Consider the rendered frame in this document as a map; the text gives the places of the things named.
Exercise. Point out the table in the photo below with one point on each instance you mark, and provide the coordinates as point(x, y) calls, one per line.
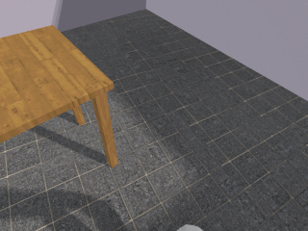
point(42, 75)

